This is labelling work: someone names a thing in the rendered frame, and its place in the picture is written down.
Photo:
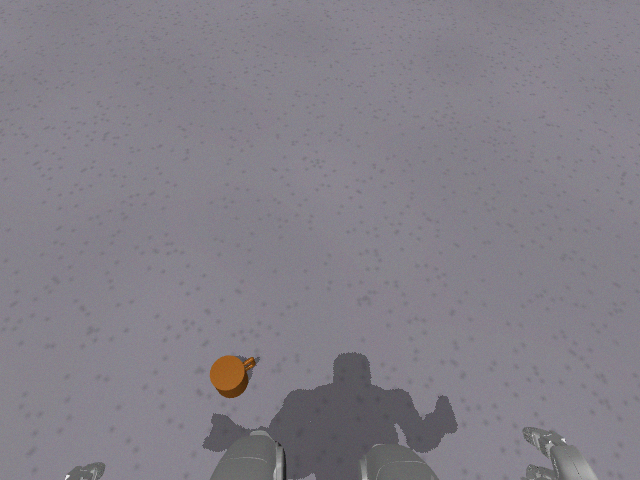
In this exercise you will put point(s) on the right robot hand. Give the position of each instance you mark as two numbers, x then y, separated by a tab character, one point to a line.
567	461

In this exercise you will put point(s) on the left robot hand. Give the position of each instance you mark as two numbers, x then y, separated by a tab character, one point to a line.
92	471

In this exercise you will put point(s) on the mug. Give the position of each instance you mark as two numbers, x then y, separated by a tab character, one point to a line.
228	375

